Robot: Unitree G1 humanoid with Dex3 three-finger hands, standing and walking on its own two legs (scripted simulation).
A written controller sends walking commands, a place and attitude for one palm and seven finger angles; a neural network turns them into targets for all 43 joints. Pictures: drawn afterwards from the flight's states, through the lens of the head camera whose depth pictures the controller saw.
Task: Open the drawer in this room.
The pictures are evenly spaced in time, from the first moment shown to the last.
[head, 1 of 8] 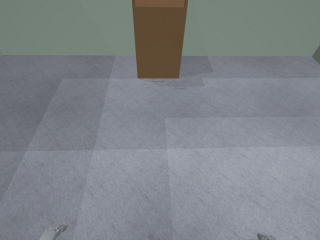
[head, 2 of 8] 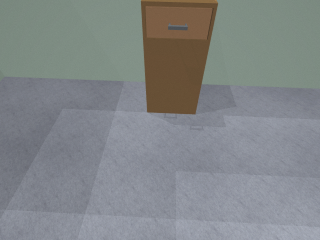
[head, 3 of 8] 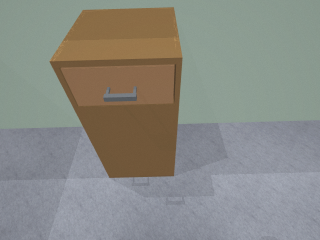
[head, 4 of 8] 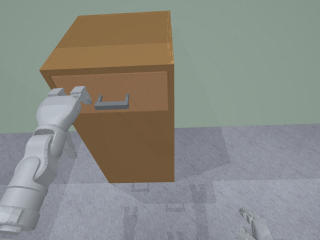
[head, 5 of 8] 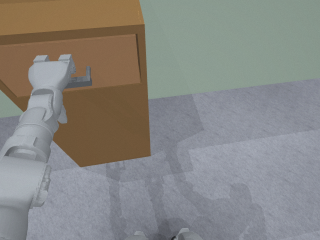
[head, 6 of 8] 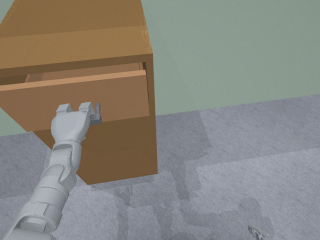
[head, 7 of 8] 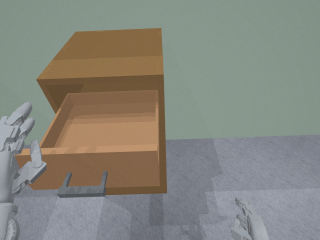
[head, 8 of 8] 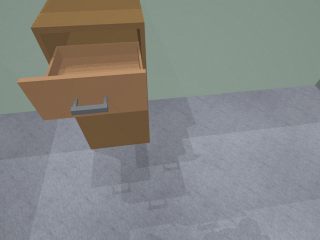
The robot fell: no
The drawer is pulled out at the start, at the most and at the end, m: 0.00 0.30 0.30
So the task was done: yes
